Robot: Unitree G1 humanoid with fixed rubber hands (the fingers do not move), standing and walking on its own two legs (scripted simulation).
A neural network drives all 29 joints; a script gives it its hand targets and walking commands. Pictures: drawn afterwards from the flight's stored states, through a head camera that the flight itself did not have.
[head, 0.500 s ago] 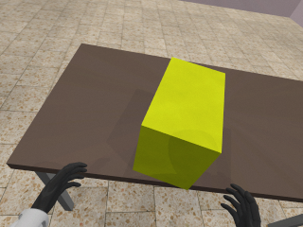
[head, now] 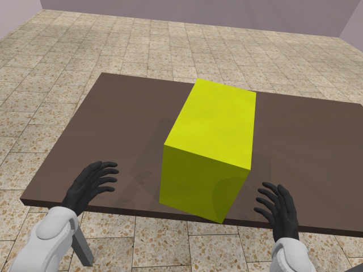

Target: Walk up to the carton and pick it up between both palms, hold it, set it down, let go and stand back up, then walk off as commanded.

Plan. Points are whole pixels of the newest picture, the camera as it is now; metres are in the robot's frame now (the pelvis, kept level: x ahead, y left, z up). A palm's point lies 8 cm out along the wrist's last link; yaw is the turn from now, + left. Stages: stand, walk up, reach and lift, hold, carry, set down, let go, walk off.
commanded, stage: reach and lift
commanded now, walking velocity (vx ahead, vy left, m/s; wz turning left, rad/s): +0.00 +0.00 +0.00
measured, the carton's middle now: (208, 146) +0.47 -0.06 +0.02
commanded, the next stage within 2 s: none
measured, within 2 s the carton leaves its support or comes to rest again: neither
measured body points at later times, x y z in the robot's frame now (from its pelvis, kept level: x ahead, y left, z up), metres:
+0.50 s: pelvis +0.02 -0.05 +0.00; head +0.02 -0.04 +0.45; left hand +0.33 +0.19 +0.10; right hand +0.28 -0.21 +0.10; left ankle -0.01 +0.05 -0.74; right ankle +0.01 -0.16 -0.74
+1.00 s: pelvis +0.02 +0.00 +0.00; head +0.02 +0.02 +0.45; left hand +0.40 +0.19 +0.15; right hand +0.33 -0.20 +0.14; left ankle -0.01 +0.05 -0.74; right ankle +0.01 -0.16 -0.74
